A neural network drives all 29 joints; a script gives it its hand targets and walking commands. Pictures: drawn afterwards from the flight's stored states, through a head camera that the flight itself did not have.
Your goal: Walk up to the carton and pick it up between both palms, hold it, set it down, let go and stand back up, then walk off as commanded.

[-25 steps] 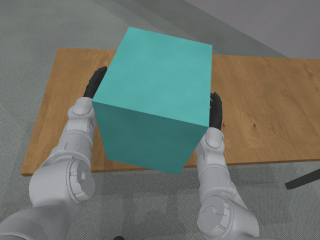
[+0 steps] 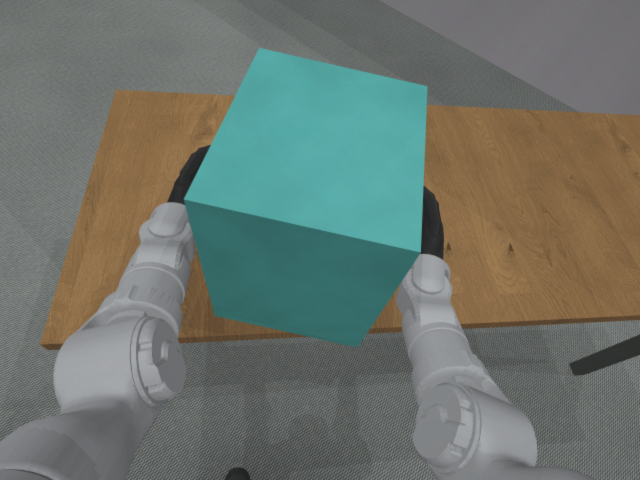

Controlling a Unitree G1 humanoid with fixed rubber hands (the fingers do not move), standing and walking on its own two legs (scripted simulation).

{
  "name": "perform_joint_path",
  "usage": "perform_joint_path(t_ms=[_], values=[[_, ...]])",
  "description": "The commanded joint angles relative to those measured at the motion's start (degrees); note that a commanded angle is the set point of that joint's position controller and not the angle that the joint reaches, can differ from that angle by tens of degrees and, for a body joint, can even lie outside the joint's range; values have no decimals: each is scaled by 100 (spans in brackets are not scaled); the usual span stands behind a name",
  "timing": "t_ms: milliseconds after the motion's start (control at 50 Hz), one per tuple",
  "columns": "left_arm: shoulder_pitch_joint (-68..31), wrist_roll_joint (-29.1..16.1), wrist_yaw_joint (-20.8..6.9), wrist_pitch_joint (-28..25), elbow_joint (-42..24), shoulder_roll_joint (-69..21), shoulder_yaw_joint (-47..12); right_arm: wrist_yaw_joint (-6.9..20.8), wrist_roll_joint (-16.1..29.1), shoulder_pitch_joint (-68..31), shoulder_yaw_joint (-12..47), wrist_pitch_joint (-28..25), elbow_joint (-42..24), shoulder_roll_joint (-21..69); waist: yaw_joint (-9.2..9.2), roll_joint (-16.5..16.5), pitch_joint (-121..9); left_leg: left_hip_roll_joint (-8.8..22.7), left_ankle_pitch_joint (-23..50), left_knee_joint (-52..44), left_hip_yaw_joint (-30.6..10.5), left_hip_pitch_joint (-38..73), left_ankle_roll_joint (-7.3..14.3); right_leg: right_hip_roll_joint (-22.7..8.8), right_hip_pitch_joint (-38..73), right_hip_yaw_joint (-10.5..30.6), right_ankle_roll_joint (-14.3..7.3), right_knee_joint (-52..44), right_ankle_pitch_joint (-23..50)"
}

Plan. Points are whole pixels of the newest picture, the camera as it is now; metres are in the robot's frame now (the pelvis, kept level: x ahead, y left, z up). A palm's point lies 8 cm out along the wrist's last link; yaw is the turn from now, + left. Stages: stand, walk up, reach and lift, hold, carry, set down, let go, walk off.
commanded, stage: set down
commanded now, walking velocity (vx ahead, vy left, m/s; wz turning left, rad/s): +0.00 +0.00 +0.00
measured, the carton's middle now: (312, 210) +0.45 +0.00 +0.03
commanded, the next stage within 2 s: none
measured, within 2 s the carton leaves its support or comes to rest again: rests again in 0.46 s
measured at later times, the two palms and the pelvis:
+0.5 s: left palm (174, 200) +0.45 +0.19 +0.03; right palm (407, 250) +0.39 -0.13 +0.02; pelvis +0.00 +0.02 -0.01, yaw -1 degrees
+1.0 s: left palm (127, 261) +0.35 +0.22 +0.03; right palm (411, 319) +0.29 -0.12 +0.03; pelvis -0.07 +0.04 -0.01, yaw -2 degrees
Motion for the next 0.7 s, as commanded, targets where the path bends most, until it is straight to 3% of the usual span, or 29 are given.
perform_joint_path(t_ms=[0, 20, 60, 80, 100, 120, 180, 200, 220, 240, 260, 280, 300, 340, 360, 380, 400, 420, 440, 460, 500, 540, 560, 580, 600, 620, 640, 660, 680], values=[[-3559, -1113, 469, -673, -510, 1294, -993, -177, 1130, -2985, 1098, -340, 196, -678, -356, 1129, -4405, 132, 1433, 603, 552, 608, 153, -224, -93, 128, 514, 153, 4099], [-3592, -1311, 505, -755, -241, 1620, -1078, -208, 1334, -3096, 1252, -355, 138, -867, -276, 952, -4655, 110, 1302, 692, 574, 351, 187, -276, 35, 227, 529, 258, 4341], [-3794, -1664, 556, -994, -371, 1751, -1334, -272, 1605, -3177, 1436, -451, 25, -945, -359, 920, -5512, 50, 1512, 776, 605, 82, 201, -329, 460, 314, 597, 488, 5203], [-3938, -1715, 596, -1100, -518, 1799, -1348, -290, 1729, -3236, 1608, -531, -16, -1036, -268, 1077, -5842, 61, 1896, 911, 597, 123, 112, -349, 440, 334, 598, 609, 5515], [-4030, -1832, 631, -1183, -743, 1617, -1569, -303, 1789, -3291, 1546, -641, -29, -1119, -409, 1234, -6279, 117, 2393, 1030, 481, 608, -10, -261, 184, 233, 581, 653, 5613], [-3798, -1815, 651, -1234, -692, 1718, -1467, -257, 1922, -3180, 1742, -704, -14, -1101, -210, 1386, -6432, 170, 2820, 1145, 443, 1034, -38, -266, -126, 216, 574, 621, 5505], [-3409, -1776, 602, -1276, -813, 1739, -1389, -235, 2219, -3014, 2279, -865, -173, -1133, -2, 1405, -6787, 218, 3919, 1495, 308, 1959, -143, -208, -766, 143, 656, 633, 5907], [-3430, -1742, 601, -1185, -567, 1640, -1433, -262, 2051, -3070, 2173, -915, 144, -1214, -63, 1558, -6519, 307, 4234, 1615, 146, 2328, -236, -174, -1545, 31, 683, 643, 5627], [-3302, -1832, 622, -1143, -1073, 1419, -1596, -337, 2076, -2936, 2155, -1083, 139, -1190, -190, 1869, -6857, 405, 5081, 1795, 7, 3197, -325, -119, -2235, -118, 736, 643, 5508], [-3717, -1919, 653, -1071, -796, 1491, -1560, -344, 1966, -3317, 1890, -997, 422, -1330, -127, 1808, -6561, 537, 5296, 1866, -30, 3639, -288, -46, -3411, -168, 645, 271, 3953], [-3599, -2060, 684, -1037, -987, 1365, -1666, -310, 2075, -3126, 1937, -1051, 433, -1327, -22, 1875, -6745, 680, 5856, 2007, -28, 3909, -327, 37, -3832, -109, 390, -154, 3074], [-3331, -2136, 729, -966, -833, 1242, -1784, -286, 2166, -3023, 1827, -1108, 338, -1470, 56, 1970, -6624, 706, 5936, 2033, 65, 3760, -420, 120, -3738, -61, 109, -523, 2718], [-3047, -2034, 693, -947, -1196, 1273, -1711, -313, 2271, -2645, 2071, -1171, 159, -1453, 39, 1698, -6758, 632, 6163, 2022, 152, 3655, -493, 160, -2806, -70, 172, -422, 3592], [-2664, -1966, 591, -865, -849, 1295, -1801, -326, 2289, -2398, 2232, -1247, 341, -1526, -95, 1577, -6415, 501, 5715, 2018, 113, 3353, -519, 101, -2088, -84, 335, -53, 4524], [-2521, -1909, 521, -803, -629, 1342, -1757, -339, 2333, -2295, 2437, -1240, 360, -1486, -69, 1492, -6175, 448, 5357, 1882, 59, 3367, -460, 91, -2060, -138, 473, 46, 4485], [-2770, -1996, 524, -796, -959, 1447, -1678, -406, 2293, -2474, 2331, -1228, 344, -1488, -43, 1544, -6036, 530, 5631, 1891, -28, 3817, -415, 56, -2811, -243, 623, 114, 4149], [-2484, -2115, 550, -716, -986, 1359, -1688, -427, 2305, -2371, 2325, -1319, 328, -1544, 178, 1665, -6015, 655, 6238, 2042, -76, 4215, -393, 60, -3566, -159, 479, -209, 3354], [-2393, -2103, 500, -605, -747, 1361, -1636, -444, 2412, -2128, 2310, -1267, 780, -1503, 193, 1701, -5494, 627, 6150, 1981, 51, 3982, -409, 74, -3475, -38, 239, -615, 3060], [-2198, -2056, 489, -581, -915, 1455, -1480, -461, 2554, -2062, 2449, -1286, 449, -1515, 293, 1289, -5691, 551, 5906, 1960, 177, 3480, -414, 68, -2542, 35, 190, -577, 3926], [-2075, -1885, 434, -605, -977, 1537, -1479, -491, 2503, -1883, 2564, -1302, 439, -1469, 72, 1300, -5654, 418, 5588, 1860, 149, 3383, -431, 29, -1939, -120, 516, -110, 4738], [-2298, -1916, 415, -582, -1061, 1633, -1447, -553, 2567, -2137, 2703, -1288, 215, -1502, 115, 1323, -5608, 436, 5226, 1762, -51, 3753, -301, -11, -2617, -289, 784, 169, 4424], [-2046, -1935, 417, -510, -1333, 1502, -1450, -577, 2754, -1845, 2609, -1322, 341, -1619, 150, 1606, -5491, 493, 5707, 1830, 30, 4070, -396, 74, -2872, -239, 515, -291, 3626], [-1811, -1913, 385, -460, -1428, 1609, -1417, -625, 2864, -1713, 2755, -1385, -37, -1626, 284, 1419, -5632, 450, 5670, 1862, 163, 3674, -432, 125, -2275, -146, 414, -380, 4155], [-1931, -1937, 353, -524, -1676, 1663, -1447, -667, 2823, -1789, 2816, -1394, -327, -1528, 108, 1425, -5896, 362, 5476, 1840, 119, 3709, -414, 72, -2093, -232, 590, -96, 4785], [-2154, -1883, 330, -528, -1279, 1734, -1448, -671, 2815, -2021, 2762, -1329, 29, -1634, 54, 1436, -5656, 389, 5084, 1739, -30, 3805, -338, 12, -2664, -318, 741, -1, 4321], [-1997, -1939, 326, -475, -1172, 1782, -1328, -700, 2909, -2099, 2856, -1277, -145, -1616, 241, 1221, -5556, 387, 4891, 1728, 25, 3711, -289, 2, -2562, -280, 728, -62, 4300], [-1631, -1823, 238, -394, -1215, 1811, -1209, -739, 3057, -1542, 3039, -1233, -32, -1553, 167, 1172, -5209, 258, 4677, 1631, 139, 3468, -312, -17, -1867, -180, 665, -145, 4794], [-1601, -1746, 230, -384, -1806, 1859, -1194, -803, 3168, -1442, 3280, -1267, -588, -1456, 229, 1246, -5587, 244, 4729, 1603, 42, 3616, -289, -17, -1635, -238, 798, 127, 5199], [-1896, -1898, 204, -375, -1399, 1861, -1350, -818, 3226, -1801, 3095, -1173, -279, -1617, 101, 1349, -5222, 241, 4234, 1465, 0, 3542, -265, -42, -2091, -280, 807, 35, 4678]])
